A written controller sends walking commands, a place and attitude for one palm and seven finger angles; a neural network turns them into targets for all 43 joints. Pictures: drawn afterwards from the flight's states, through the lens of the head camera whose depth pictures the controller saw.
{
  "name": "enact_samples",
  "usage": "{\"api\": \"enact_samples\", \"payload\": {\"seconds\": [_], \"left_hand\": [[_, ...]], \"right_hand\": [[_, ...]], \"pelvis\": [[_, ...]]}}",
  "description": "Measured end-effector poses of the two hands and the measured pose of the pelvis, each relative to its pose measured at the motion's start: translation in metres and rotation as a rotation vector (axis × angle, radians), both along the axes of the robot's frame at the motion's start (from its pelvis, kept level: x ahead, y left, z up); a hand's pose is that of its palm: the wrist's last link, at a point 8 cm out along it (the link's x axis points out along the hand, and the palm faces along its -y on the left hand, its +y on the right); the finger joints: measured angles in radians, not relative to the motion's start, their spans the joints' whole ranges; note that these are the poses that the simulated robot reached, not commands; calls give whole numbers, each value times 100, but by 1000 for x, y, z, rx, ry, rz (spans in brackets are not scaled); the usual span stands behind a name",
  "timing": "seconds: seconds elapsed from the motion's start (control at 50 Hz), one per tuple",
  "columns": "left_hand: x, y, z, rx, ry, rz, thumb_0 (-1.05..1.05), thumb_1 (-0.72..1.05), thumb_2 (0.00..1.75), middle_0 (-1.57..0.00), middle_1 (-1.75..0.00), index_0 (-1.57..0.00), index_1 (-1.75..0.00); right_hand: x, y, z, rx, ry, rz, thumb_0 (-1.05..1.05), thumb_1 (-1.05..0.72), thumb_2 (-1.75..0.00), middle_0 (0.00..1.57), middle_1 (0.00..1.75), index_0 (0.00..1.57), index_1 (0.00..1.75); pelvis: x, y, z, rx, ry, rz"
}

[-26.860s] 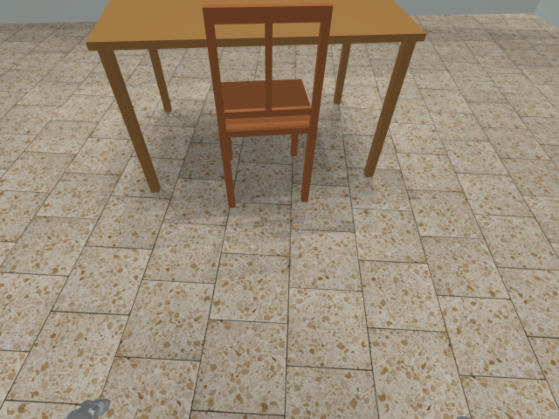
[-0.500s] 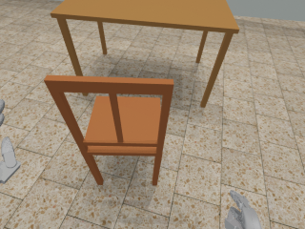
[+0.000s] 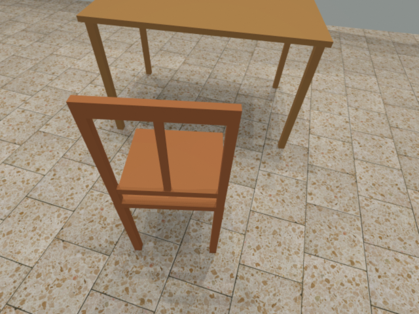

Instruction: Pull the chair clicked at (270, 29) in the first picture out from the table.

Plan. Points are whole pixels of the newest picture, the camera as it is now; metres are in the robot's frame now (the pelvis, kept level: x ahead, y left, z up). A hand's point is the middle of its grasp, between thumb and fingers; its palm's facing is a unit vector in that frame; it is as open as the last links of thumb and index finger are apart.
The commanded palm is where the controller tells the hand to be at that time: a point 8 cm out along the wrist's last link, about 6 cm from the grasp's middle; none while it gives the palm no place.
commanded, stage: let the arm hang, fingers relaxed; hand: left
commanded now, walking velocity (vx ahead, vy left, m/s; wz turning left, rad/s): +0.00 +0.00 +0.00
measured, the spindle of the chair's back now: (163, 159) +0.52 +0.15 -0.08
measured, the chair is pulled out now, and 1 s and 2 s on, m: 0.64 0.64 0.64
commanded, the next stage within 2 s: look to check the result in 0.82 s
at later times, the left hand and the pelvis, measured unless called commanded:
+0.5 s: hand out of the picture -0.03 +0.15 -0.17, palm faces +0.04 -0.98 -0.18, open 7.4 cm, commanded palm none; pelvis -0.01 -0.01 +0.00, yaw +0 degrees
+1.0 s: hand out of the picture -0.02 +0.14 -0.17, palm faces +0.05 -0.98 -0.17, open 7.4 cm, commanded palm none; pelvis +0.00 -0.01 +0.00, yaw +0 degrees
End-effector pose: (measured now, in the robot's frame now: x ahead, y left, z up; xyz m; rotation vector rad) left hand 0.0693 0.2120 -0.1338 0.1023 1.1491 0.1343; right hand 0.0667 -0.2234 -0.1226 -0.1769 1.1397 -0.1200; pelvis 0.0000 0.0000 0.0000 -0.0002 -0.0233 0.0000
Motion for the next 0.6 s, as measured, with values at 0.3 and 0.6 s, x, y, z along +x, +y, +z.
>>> {"api": "enact_samples", "payload": {"seconds": [0.3,0.6], "left_hand": [[-113,19,0,70,321,35,-1,94,90,-20,-30,-20,-30],[-96,-22,-10,-3,266,23,1,92,90,-20,-30,-20,-30]], "right_hand": [[-124,-11,-14,7,337,-90,0,-92,-90,20,30,20,30],[-121,26,-23,102,309,-109,0,-91,-90,20,30,20,30]], "pelvis": [[-8,-10,4,-7,-4,5],[-10,-13,2,1,0,-4]]}}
